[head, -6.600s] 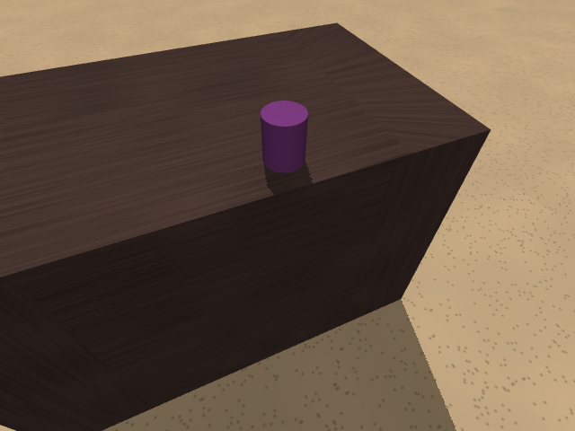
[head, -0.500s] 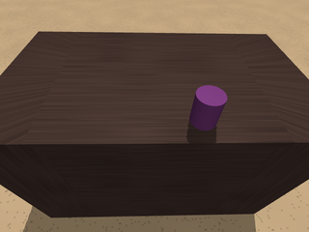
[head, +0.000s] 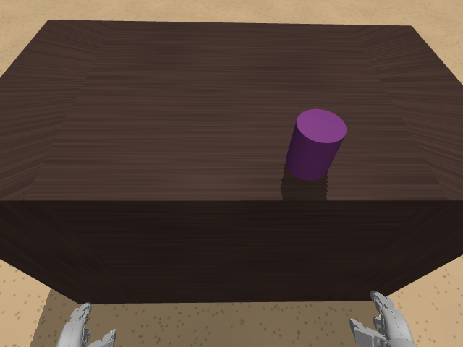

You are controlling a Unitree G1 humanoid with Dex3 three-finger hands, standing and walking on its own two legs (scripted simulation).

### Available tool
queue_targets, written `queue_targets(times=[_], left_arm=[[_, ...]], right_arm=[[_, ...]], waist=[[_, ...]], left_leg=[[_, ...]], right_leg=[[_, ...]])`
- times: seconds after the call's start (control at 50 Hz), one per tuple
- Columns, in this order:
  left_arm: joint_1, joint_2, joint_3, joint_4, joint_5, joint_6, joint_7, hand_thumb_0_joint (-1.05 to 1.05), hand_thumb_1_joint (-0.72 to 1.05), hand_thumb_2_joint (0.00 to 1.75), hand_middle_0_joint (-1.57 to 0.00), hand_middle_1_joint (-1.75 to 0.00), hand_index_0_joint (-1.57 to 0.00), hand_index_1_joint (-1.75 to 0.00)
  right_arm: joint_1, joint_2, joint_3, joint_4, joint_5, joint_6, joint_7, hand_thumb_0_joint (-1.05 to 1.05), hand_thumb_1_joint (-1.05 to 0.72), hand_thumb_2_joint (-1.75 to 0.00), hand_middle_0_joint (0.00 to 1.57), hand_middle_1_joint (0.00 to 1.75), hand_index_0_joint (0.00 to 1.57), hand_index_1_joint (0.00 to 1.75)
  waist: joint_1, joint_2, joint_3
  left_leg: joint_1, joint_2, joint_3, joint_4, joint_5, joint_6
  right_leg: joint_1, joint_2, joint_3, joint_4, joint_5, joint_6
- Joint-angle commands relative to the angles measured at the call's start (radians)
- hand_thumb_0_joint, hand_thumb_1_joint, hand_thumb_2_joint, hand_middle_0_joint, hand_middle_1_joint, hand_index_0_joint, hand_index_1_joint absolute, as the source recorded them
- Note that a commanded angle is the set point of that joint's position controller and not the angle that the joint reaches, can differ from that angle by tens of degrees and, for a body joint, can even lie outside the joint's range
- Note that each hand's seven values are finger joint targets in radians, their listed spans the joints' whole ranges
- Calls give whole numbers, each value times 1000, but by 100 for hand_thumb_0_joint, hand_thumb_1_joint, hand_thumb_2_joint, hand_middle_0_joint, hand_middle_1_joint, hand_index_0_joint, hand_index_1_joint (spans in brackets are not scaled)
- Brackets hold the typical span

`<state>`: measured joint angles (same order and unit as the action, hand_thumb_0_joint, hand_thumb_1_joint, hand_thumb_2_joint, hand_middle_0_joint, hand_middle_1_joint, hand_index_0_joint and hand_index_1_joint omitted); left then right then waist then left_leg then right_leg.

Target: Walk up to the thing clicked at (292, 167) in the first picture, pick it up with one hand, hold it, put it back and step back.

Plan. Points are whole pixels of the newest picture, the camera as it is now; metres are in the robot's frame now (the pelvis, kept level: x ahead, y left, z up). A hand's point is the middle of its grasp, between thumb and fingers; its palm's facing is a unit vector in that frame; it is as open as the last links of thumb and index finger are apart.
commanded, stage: rise first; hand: right
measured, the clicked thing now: (313, 146) +0.45 -0.15 +0.08
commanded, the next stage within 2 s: go down in 1.70 s
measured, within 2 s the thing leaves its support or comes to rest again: neither
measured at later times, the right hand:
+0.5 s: hand (397, 276) +0.22 -0.25 +0.03, palm faces +0.27 +0.90 -0.34, open 17.3 cm
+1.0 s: hand (442, 274) +0.19 -0.25 +0.13, palm faces +0.31 +0.86 -0.40, open 17.7 cm
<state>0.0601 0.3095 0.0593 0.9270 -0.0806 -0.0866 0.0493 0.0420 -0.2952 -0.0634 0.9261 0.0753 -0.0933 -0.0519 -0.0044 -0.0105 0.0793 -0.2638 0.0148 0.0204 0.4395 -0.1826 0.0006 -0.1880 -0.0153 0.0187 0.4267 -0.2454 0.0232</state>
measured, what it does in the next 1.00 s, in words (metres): stands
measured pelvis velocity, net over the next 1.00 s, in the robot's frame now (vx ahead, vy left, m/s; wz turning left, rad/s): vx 0.01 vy -0.01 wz -0.02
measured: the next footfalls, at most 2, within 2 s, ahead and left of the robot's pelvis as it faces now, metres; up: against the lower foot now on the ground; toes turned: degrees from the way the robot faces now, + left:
none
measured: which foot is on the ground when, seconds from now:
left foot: down 0.00-1.00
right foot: down 0.00-1.00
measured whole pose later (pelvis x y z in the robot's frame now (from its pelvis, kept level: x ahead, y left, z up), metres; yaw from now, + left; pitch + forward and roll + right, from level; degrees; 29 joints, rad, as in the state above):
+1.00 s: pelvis +0.01 -0.01 +0.00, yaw -1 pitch -4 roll +0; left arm 0.27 0.22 0.16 0.59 -0.03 -0.10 0.03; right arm 0.50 -0.31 -0.26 -0.31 0.05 -0.21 -0.01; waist -0.05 -0.05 0.03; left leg -0.15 0.03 0.03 0.43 -0.21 -0.01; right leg -0.08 0.00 0.03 0.42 -0.27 0.01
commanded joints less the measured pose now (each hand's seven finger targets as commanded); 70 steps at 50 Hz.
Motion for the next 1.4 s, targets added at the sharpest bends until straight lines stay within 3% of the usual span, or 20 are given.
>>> queue_targets(times=[0.0,0.04,0.1,0.2,0.3,0.36,0.44,0.6,0.66,0.68,0.78,0.84,0.88,0.92,1.02,1.06,1.2,1.22,1.3,1.38], left_arm=[[77,161,125,-75,44,-30,25,0,20,20,-4,-5,-4,-5],[68,123,105,-155,44,-29,23,0,11,14,-4,-5,-6,-4],[55,47,61,-208,35,-13,18,0,-3,12,-5,-5,-5,-4],[4,45,32,-433,35,-28,26,0,-35,7,-6,-5,-5,-6],[95,102,83,-544,44,-41,42,0,-55,3,-7,-5,-6,-6],[78,74,80,-577,49,-46,38,0,-56,4,-6,-6,-6,-6],[243,16,76,-485,48,-30,13,0,-55,2,-6,-5,-6,-5],[78,64,133,-523,51,-44,-9,0,-56,4,-5,-5,-5,-6],[102,22,106,-531,56,-47,-7,0,-56,5,-5,-5,-5,-6],[92,53,128,-562,56,-48,-1,0,-57,5,-5,-5,-5,-6],[182,75,174,-518,61,-45,3,0,-58,5,-5,-4,-4,-5],[144,-12,97,-501,56,-51,-17,0,-57,4,-5,-4,-4,-5],[133,35,145,-519,55,-58,-13,0,-57,4,-5,-4,-4,-5],[141,-4,111,-479,53,-62,-22,0,-57,4,-5,-4,-4,-5],[102,61,163,-515,59,-81,-13,0,-57,4,-5,-4,-4,-5],[128,-5,111,-483,57,-85,-21,0,-57,4,-5,-4,-4,-5],[95,53,168,-478,60,-94,-9,0,-56,5,-5,-4,-4,-5],[96,7,127,-465,60,-96,-13,0,-56,5,-5,-4,-4,-5],[98,-49,67,-484,57,-106,-20,0,-56,5,-5,-4,-4,-5],[133,48,160,-472,61,-107,-12,0,-55,5,-5,-5,-4,-5]], right_arm=[[155,-237,-159,-195,-26,-36,-21,0,-14,-19,6,4,5,4],[142,-232,-149,-334,-26,-33,-21,0,-3,-16,5,5,5,5],[127,-148,-101,-448,-19,-23,-15,0,11,-13,5,5,5,5],[123,-134,-76,-754,-15,-36,-16,0,39,-7,4,5,4,5],[192,-190,-151,-942,-19,-45,-35,0,56,-4,3,6,4,6],[255,-187,-177,-1040,-20,-49,-37,0,60,-3,3,6,4,6],[373,-152,-193,-1080,-16,-53,-10,0,61,-2,3,6,4,6],[344,-159,-222,-1317,-12,-88,17,0,61,-2,3,6,4,6],[398,-142,-229,-1343,-19,-111,13,0,61,-2,3,6,4,6],[385,-189,-280,-1340,-17,-117,8,0,61,-2,3,6,4,6],[420,-200,-314,-1354,-17,-144,13,0,61,-2,3,6,4,6],[411,-163,-282,-1421,-13,-163,27,0,61,-2,3,6,4,6],[381,-185,-303,-1453,-12,-174,28,0,61,-2,4,6,4,6],[386,-175,-299,-1459,-13,-185,33,0,61,-2,4,6,4,6],[353,-221,-358,-1488,-11,-209,29,0,61,-2,4,6,4,6],[384,-184,-334,-1470,-10,-219,34,0,60,-3,4,6,4,6],[314,-224,-374,-1461,-12,-241,28,0,61,-3,4,6,4,6],[301,-193,-348,-1468,-13,-247,31,0,61,-3,4,6,4,6],[282,-215,-376,-1475,-12,-270,35,0,61,-3,4,6,5,6],[284,-260,-426,-1484,-8,-282,33,0,61,-3,4,6,5,6]], waist=[[-21,8,-266],[-17,-13,-311],[-13,-26,-232],[-23,-25,-214],[-25,-19,-215],[-43,-37,-200],[-25,-19,-124],[-38,-30,-127],[-50,5,-174],[-52,18,-170],[-47,-2,-114],[-58,-36,-70],[-35,-34,-79],[-42,-44,-73],[-39,-11,-89],[-50,-16,-69],[-48,-10,-59],[-48,-7,-59],[-64,11,-42],[-55,-27,-80]], left_leg=[[145,-5,13,-35,179,2],[189,-8,17,-44,227,-2],[151,-14,27,-57,195,0],[147,-18,38,-68,156,7],[173,-15,43,-62,172,8],[191,-14,47,-58,194,10],[170,-14,53,-58,228,3],[175,-12,52,-53,207,3],[213,-8,53,-42,240,4],[213,-6,49,-49,216,1],[191,3,46,-63,170,-2],[168,-3,52,-70,107,3],[157,-3,49,-77,89,2],[158,-5,52,-75,84,2],[161,-5,55,-81,33,0],[156,-4,56,-83,17,3],[146,-1,52,-95,-34,2],[144,-5,57,-93,-35,3],[146,2,51,-120,-112,-1],[159,0,52,-98,-39,2]], right_leg=[[-26,28,-44,-44,208,-38],[7,30,-47,-49,248,-33],[-27,22,-46,-63,223,-29],[4,10,-39,-85,211,-24],[57,12,-30,-83,241,-26],[64,13,-28,-81,277,-25],[46,16,-38,-70,307,-27],[59,8,-30,-70,300,-22],[70,13,-30,-60,331,-24],[65,17,-32,-57,303,-27],[48,30,-41,-66,242,-34],[14,26,-40,-81,187,-32],[20,27,-41,-83,161,-34],[13,26,-37,-85,158,-33],[19,24,-30,-90,105,-38],[11,27,-32,-91,93,-39],[9,30,-28,-104,41,-40],[14,26,-24,-108,43,-40],[-17,39,-34,-112,-18,-47],[6,38,-31,-110,39,-41]])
